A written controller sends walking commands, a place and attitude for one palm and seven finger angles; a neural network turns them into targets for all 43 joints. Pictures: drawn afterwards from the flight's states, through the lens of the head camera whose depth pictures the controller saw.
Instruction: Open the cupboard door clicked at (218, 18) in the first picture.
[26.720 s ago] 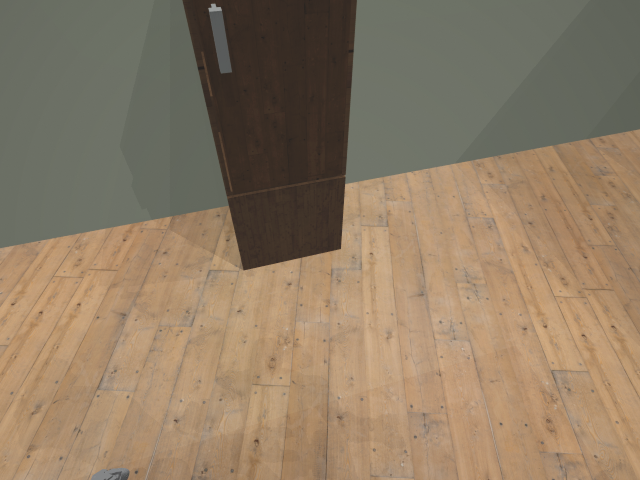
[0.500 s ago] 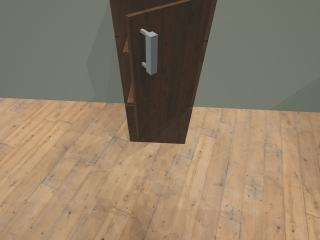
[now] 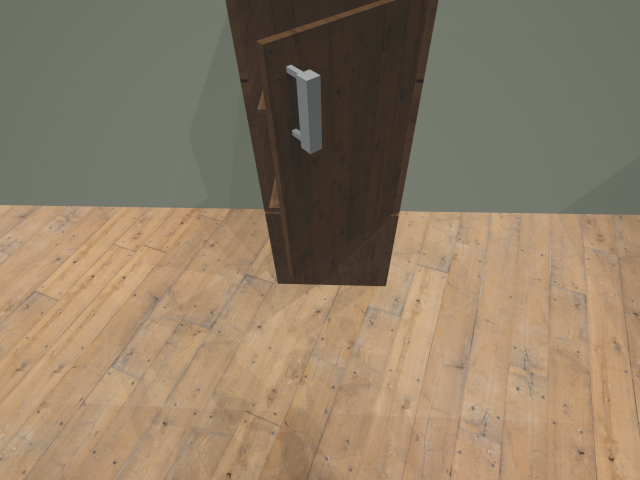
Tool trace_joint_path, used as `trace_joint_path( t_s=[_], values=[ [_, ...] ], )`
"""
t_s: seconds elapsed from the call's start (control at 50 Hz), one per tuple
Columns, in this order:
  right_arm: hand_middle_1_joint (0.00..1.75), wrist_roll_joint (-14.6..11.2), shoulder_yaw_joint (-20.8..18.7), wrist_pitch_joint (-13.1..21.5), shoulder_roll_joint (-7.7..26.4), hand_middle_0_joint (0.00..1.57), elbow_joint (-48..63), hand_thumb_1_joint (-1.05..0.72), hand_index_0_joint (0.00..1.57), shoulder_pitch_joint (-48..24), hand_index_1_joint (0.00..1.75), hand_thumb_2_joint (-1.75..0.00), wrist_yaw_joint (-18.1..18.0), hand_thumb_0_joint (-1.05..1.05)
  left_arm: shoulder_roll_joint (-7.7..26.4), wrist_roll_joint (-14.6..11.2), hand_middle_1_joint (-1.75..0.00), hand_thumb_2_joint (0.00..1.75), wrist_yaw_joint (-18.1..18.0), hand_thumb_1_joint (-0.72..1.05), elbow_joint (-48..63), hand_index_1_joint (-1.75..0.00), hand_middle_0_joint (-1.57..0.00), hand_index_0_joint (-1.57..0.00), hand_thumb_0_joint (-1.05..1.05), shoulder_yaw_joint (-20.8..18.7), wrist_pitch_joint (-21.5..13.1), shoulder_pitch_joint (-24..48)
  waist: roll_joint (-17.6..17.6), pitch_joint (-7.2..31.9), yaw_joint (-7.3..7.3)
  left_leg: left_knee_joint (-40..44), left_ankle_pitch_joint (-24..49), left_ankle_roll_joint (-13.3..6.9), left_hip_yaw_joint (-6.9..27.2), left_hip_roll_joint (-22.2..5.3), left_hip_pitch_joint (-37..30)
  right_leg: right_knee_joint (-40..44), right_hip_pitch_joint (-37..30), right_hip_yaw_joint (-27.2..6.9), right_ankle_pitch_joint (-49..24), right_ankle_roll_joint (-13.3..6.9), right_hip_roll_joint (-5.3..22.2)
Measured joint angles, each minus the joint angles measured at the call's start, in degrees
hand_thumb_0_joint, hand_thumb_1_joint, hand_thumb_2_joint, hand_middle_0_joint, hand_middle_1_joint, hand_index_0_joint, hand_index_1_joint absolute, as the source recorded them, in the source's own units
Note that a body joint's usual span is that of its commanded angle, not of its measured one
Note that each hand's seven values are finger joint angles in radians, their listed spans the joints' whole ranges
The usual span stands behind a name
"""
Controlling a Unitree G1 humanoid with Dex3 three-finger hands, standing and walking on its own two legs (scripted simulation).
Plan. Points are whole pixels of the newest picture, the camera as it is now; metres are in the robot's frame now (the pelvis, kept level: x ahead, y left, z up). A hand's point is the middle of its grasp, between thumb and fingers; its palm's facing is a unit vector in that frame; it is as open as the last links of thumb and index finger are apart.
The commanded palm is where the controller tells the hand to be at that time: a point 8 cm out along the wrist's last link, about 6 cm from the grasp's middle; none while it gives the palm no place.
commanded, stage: let the arm hang, fingers relaxed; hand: left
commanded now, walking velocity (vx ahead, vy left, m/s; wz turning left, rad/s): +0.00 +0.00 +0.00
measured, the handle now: (302, 109) +0.65 +0.06 +0.13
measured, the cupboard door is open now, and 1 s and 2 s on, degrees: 42 42 42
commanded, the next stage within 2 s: look to check the result in 0.30 s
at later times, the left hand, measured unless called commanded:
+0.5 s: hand out of the picture +0.07 +0.22 -0.16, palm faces -0.02 -0.95 -0.30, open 7.4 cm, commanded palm none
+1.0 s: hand out of the picture +0.10 +0.22 -0.15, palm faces -0.02 -0.95 -0.32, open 7.4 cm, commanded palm none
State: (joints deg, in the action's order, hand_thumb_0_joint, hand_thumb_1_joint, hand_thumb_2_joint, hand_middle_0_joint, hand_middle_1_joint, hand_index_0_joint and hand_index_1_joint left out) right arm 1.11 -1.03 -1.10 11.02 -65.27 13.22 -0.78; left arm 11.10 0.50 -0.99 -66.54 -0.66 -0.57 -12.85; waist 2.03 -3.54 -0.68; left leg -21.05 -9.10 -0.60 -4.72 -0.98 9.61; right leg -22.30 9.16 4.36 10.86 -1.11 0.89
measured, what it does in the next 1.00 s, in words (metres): stands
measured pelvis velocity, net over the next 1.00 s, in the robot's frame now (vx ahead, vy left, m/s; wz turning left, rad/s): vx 0.03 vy -0.01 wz -0.01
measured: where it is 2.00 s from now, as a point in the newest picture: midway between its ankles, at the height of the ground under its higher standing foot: outside the picture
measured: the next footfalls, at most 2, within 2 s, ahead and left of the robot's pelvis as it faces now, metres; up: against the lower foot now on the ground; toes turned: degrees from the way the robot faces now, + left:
left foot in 1.90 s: +0.12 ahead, +0.11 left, +0.00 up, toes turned -28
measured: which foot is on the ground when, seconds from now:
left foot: down 0.00-1.00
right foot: down 0.00-1.00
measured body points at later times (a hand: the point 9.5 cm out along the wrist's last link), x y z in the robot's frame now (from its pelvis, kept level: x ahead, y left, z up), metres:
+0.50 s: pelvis +0.01 -0.01 +0.00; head +0.03 -0.02 +0.45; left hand +0.07 +0.26 -0.14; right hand +0.04 -0.27 -0.16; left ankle +0.03 +0.11 -0.75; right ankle +0.02 -0.11 -0.75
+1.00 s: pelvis +0.03 -0.01 +0.00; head +0.04 -0.02 +0.45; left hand +0.10 +0.27 -0.13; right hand +0.09 -0.29 -0.14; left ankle +0.03 +0.11 -0.75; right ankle +0.02 -0.11 -0.75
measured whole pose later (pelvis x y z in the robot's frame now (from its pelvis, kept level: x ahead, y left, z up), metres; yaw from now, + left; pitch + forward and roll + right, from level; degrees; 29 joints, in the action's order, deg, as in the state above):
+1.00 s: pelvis +0.03 -0.01 +0.00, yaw +0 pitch -2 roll +0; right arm 1.0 -0.9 -0.4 17.1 -65.1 6.2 -0.1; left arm 16.5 0.4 -0.4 -65.9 -0.6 -1.8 -6.8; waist 1.3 -3.3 -0.8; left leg -16.5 -9.0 0.8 -4.6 -2.1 6.0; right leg -17.0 5.3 4.4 10.4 -2.0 -0.6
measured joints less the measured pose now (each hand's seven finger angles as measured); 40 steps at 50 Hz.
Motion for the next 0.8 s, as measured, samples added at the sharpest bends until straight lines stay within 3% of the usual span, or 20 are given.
trace_joint_path(
  t_s=[0.3, 0.8],
  values=[
    [0.3, 0.12, -0.36, 0.48, 2.19, 0.2, 0.07, -0.9, 0.2, -1.78, 0.29, -0.9, 0.24, 0.0, 1.85, 0.05, -0.3, 0.9, 0.42, 0.91, 1.72, -0.3, -0.2, -0.21, 0.01, -0.34, -0.67, 4.61, -0.69, 0.14, -0.84, 1.09, 0.26, 0.46, -0.1, -0.49, -0.64, 1.32, -0.64, -0.12, -0.42, -0.37, -0.59],
    [0.3, -0.17, -0.06, 0.57, 5.77, 0.2, 0.24, -0.9, 0.2, -6.62, 0.29, -0.9, 0.57, 0.0, 5.06, -0.06, -0.3, 0.9, 0.56, 0.91, 0.29, -0.3, -0.2, -0.21, 0.01, -0.08, -1.0, 5.15, -0.48, -0.02, -0.05, 3.78, 0.27, 1.18, 0.03, -1.02, -2.97, 4.55, -3.2, -0.02, -0.65, -0.77, -1.36]
  ],
)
